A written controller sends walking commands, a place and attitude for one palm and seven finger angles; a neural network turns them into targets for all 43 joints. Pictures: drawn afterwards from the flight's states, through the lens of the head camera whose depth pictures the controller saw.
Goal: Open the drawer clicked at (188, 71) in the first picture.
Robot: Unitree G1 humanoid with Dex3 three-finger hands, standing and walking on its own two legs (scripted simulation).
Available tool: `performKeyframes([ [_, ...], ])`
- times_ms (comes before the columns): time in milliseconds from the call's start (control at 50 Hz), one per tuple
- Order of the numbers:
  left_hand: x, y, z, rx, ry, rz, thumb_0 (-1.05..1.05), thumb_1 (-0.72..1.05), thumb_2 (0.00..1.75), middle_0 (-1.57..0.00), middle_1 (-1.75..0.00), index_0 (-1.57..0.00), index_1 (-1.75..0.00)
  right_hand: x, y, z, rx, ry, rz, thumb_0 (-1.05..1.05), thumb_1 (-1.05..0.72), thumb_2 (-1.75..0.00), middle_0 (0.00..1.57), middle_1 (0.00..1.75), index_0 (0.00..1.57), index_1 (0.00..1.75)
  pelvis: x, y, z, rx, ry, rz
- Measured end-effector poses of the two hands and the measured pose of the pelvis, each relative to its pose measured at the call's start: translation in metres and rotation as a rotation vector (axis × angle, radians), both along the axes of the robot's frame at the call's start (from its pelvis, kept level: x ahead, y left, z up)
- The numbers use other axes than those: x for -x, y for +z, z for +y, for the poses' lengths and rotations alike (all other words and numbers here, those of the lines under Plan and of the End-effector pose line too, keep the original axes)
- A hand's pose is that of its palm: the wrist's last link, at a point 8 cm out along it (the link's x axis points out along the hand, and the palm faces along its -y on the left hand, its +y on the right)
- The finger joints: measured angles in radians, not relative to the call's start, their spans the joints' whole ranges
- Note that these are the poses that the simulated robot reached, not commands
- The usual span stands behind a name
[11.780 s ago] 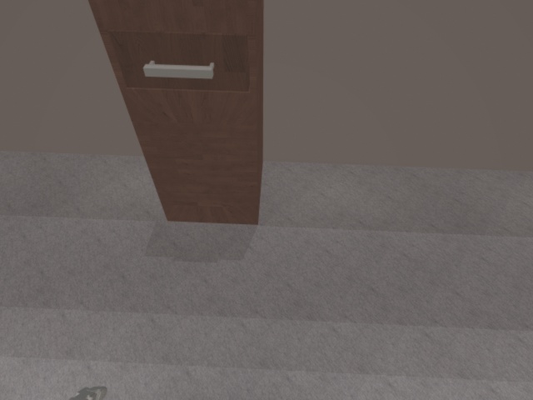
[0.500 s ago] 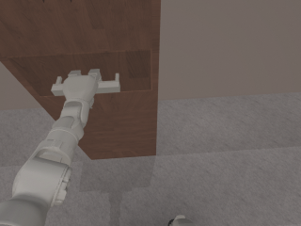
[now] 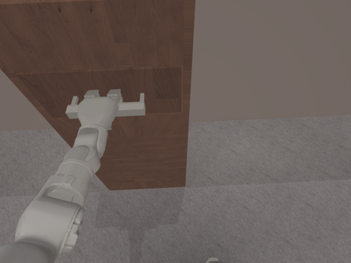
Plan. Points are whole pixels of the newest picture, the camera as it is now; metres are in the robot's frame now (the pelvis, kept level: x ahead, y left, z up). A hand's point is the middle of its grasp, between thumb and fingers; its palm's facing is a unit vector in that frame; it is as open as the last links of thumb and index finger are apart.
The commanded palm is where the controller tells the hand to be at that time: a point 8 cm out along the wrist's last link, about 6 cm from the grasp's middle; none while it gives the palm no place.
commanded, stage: pull the drawer open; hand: left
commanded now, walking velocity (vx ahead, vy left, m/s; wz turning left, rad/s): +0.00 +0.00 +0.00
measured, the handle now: (107, 104) +0.50 +0.17 +0.04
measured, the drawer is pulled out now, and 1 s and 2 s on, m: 0.00 0.04 0.14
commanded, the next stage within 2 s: none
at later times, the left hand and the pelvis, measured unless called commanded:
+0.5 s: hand (104, 137) +0.41 +0.17 +0.02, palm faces +0.00 -0.05 -1.00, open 5.7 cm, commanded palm +0.40 +0.18 +0.08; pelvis +0.02 +0.00 +0.01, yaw +1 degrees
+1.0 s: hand (103, 137) +0.41 +0.17 +0.02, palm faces -0.02 +0.00 -1.00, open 5.8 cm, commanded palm +0.40 +0.16 +0.08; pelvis -0.02 -0.01 +0.00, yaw +2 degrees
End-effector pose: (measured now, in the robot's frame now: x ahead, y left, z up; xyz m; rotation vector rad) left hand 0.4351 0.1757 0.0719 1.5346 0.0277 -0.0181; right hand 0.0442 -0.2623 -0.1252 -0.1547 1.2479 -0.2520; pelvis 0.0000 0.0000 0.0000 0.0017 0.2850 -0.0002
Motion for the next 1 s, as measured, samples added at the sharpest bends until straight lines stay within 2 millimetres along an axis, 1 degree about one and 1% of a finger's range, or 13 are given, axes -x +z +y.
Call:
performKeyframes([
  [100,0.007,-0.001,0.001,0.018,-0.008,-0.016,0.02,0.70,0.78,-0.32,-1.35,-0.41,-1.35,-0.009,0.001,0.002,-0.010,-0.001,-0.011,0.00,-0.90,-0.90,0.20,0.30,0.21,0.30,-0.006,0.002,0.001,0.001,-0.008,-0.005],
  [180,0.014,-0.002,0.001,0.018,-0.010,-0.030,0.02,0.70,0.80,-0.32,-1.35,-0.40,-1.35,-0.021,0.003,0.003,-0.017,0.007,-0.026,0.00,-0.90,-0.90,0.20,0.30,0.21,0.30,-0.010,0.003,0.002,0.002,-0.008,-0.012],
  [440,0.044,-0.002,0.000,0.023,-0.005,-0.030,0.02,0.70,0.80,-0.31,-1.35,-0.41,-1.35,-0.082,0.013,0.009,-0.027,0.068,-0.149,0.00,-0.90,-0.90,0.20,0.30,0.20,0.30,-0.019,0.007,0.003,0.003,0.001,-0.056],
  [520,0.043,-0.001,0.000,0.005,-0.007,-0.028,0.01,0.69,0.81,-0.34,-1.35,-0.40,-1.35,-0.093,0.012,0.011,-0.014,0.108,-0.161,0.00,-0.90,-0.90,0.20,0.30,0.20,0.30,-0.015,0.006,0.001,0.002,0.021,-0.063],
  [580,0.042,-0.001,0.000,-0.007,-0.005,-0.016,0.00,0.68,0.82,-0.36,-1.35,-0.40,-1.35,-0.095,0.011,0.012,-0.014,0.119,-0.166,0.00,-0.90,-0.90,0.20,0.30,0.20,0.30,-0.012,0.006,-0.001,0.000,0.028,-0.066],
  [640,0.042,0.000,-0.001,-0.016,-0.003,-0.004,0.00,0.67,0.82,-0.37,-1.35,-0.40,-1.35,-0.090,0.009,0.013,-0.018,0.119,-0.167,0.00,-0.90,-0.90,0.20,0.30,0.20,0.30,-0.007,0.005,-0.003,-0.002,0.031,-0.068],
  [720,0.041,0.001,-0.001,-0.018,-0.003,0.007,0.00,0.67,0.82,-0.38,-1.35,-0.40,-1.35,-0.073,0.006,0.011,-0.022,0.107,-0.151,0.00,-0.90,-0.90,0.20,0.30,0.21,0.30,-0.001,0.004,-0.005,-0.005,0.031,-0.068],
  [920,0.042,0.000,-0.001,-0.028,-0.004,-0.004,0.00,0.67,0.83,-0.38,-1.35,-0.39,-1.35,-0.009,-0.005,-0.003,-0.012,0.052,-0.038,0.00,-0.90,-0.90,0.20,0.30,0.21,0.30,0.013,0.001,-0.009,-0.010,0.026,-0.055],
  [1000,0.042,0.000,-0.002,-0.036,0.000,-0.009,0.00,0.67,0.83,-0.38,-1.35,-0.38,-1.35,0.012,-0.006,-0.008,-0.005,0.032,0.003,0.00,-0.90,-0.90,0.20,0.30,0.21,0.30,0.017,0.001,-0.009,-0.011,0.025,-0.053],
])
